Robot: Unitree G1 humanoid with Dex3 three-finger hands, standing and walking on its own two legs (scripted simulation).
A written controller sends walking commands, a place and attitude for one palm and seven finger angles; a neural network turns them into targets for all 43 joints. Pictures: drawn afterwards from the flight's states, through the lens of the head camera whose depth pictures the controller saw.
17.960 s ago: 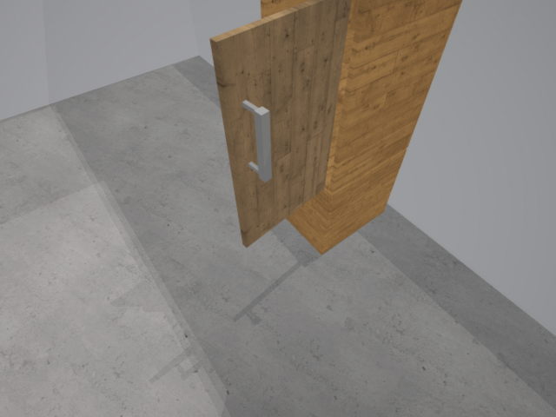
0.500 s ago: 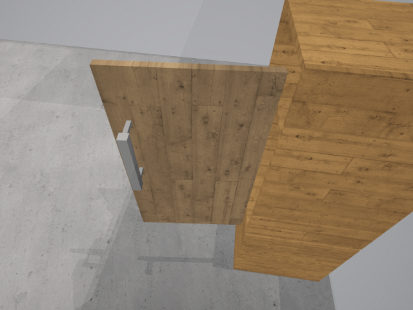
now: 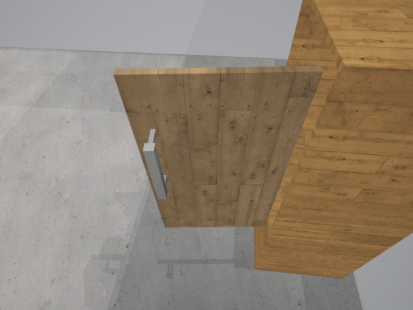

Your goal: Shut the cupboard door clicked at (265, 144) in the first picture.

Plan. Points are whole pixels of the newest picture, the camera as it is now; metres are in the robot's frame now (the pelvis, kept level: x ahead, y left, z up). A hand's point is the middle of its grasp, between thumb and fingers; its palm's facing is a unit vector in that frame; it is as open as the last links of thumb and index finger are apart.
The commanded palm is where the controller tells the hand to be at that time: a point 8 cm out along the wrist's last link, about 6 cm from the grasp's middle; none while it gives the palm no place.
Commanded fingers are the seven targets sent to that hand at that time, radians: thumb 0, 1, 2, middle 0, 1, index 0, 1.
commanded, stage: come to a stop and stand still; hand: left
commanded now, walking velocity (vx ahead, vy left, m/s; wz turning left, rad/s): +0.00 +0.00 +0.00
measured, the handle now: (158, 166) +0.39 +0.13 +0.04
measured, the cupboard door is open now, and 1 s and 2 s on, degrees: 97 97 97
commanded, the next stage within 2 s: look again from close up in 0.24 s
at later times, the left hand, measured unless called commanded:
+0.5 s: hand out of the picture +0.02 +0.17 -0.17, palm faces +0.01 -0.98 -0.20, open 7.3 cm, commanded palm none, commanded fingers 0.00 0.90 0.90 -0.20 -0.30 -0.20 -0.30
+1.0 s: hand out of the picture +0.01 +0.14 -0.17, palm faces +0.01 -0.98 -0.19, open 7.3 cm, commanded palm none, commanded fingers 0.00 0.90 0.90 -0.20 -0.30 -0.20 -0.30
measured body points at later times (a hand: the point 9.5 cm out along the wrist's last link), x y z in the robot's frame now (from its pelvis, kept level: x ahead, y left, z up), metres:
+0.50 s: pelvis +0.01 +0.00 +0.00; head +0.04 -0.01 +0.45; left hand +0.02 +0.22 -0.16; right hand +0.02 -0.23 -0.16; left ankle -0.04 +0.05 -0.73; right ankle -0.01 -0.16 -0.73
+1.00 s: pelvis +0.01 -0.03 +0.01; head +0.03 -0.04 +0.46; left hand +0.01 +0.19 -0.15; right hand +0.01 -0.25 -0.16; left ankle -0.04 +0.05 -0.73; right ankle -0.01 -0.16 -0.73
